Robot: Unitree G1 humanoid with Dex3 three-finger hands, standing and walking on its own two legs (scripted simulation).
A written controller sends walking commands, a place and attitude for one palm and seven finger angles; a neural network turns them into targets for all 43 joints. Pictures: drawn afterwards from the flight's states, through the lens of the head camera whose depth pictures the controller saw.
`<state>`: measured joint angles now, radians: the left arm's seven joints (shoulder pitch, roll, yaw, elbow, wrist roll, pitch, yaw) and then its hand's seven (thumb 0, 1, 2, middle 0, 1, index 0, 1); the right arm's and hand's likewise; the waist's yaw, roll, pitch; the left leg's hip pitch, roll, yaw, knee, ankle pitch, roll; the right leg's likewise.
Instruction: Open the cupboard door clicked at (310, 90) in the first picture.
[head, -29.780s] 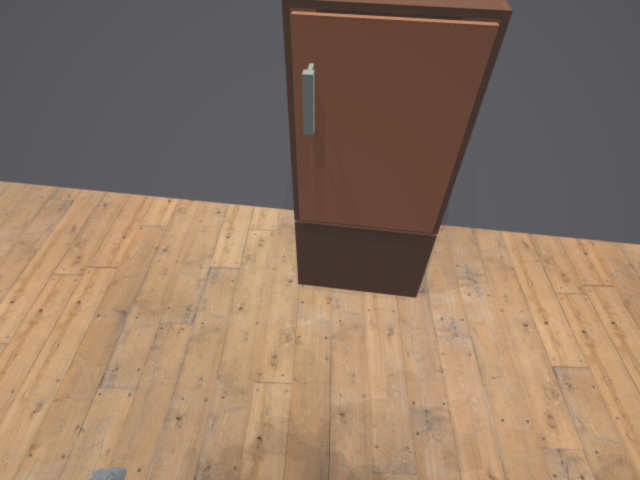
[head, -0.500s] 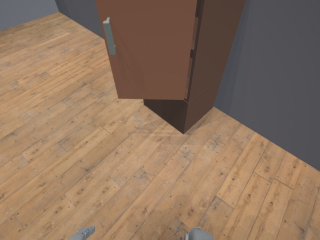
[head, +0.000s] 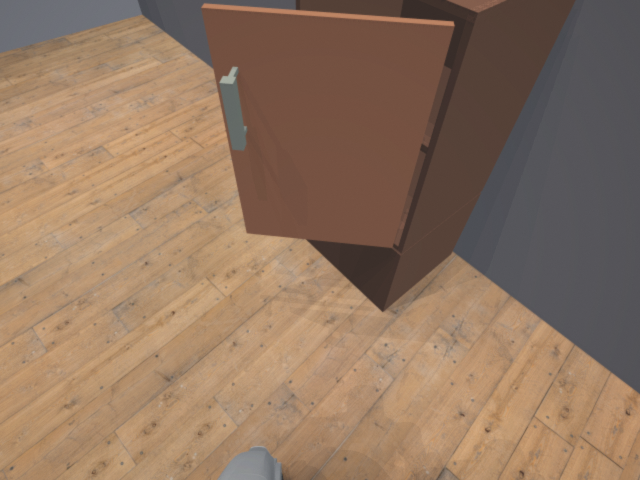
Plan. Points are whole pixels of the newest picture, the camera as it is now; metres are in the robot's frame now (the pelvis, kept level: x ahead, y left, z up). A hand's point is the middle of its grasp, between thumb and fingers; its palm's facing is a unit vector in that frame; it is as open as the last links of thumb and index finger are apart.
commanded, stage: take the last steps up to it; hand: left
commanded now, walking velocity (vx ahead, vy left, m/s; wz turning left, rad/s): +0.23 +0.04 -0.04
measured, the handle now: (236, 109) +0.73 +0.23 +0.03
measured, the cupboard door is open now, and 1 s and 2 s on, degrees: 43 43 43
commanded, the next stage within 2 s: come to a stop and stand still in 0.20 s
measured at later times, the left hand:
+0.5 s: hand (193, 407) +0.23 +0.22 -0.17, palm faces -0.04 -0.97 -0.24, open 7.3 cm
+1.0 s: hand (187, 432) +0.20 +0.22 -0.18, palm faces +0.02 -0.97 -0.22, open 7.4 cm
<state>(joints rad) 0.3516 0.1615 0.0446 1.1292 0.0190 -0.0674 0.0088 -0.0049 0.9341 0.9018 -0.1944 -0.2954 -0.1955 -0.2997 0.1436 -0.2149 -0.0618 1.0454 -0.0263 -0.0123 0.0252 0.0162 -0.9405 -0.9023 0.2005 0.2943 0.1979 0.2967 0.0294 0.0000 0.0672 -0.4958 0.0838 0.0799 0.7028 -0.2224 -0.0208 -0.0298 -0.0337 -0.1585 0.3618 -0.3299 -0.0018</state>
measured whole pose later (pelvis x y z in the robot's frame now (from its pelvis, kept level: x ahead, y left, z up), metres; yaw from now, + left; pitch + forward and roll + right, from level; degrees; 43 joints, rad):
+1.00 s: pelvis +0.14 +0.04 +0.00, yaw -2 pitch +1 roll +0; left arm 0.17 0.18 0.04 1.04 0.01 0.04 0.04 0.01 0.91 0.90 -0.19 -0.30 -0.19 -0.30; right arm 0.19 -0.16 -0.03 1.04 -0.02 0.00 -0.04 0.00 -0.92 -0.90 0.21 0.30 0.20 0.30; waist 0.01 -0.02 0.07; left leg -0.21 0.00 0.11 0.48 -0.28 0.03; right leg -0.21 -0.04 -0.02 0.60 -0.33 0.01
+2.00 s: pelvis +0.08 +0.03 +0.00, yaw -1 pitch -2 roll +0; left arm 0.35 0.17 0.00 1.04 0.02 0.00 0.04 0.01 0.91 0.90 -0.19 -0.30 -0.19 -0.30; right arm 0.31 -0.15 -0.01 1.04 -0.03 0.00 -0.01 0.01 -0.91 -0.90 0.20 0.29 0.20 0.30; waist -0.01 -0.02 -0.01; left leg -0.28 0.02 0.08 0.50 -0.20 0.03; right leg -0.22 -0.02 -0.04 0.51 -0.26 0.00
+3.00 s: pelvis +0.19 +0.09 -0.01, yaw -5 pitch +0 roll -1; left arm 0.30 0.17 0.04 1.04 0.02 0.04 0.04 0.01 0.91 0.90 -0.19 -0.30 -0.19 -0.30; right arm 0.17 -0.14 -0.02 1.00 -0.02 -0.03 -0.04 0.00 -0.93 -0.90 0.20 0.29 0.20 0.30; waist 0.01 -0.04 0.06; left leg -0.35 0.04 0.13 0.55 -0.19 0.06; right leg -0.31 -0.02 -0.05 0.88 -0.53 0.01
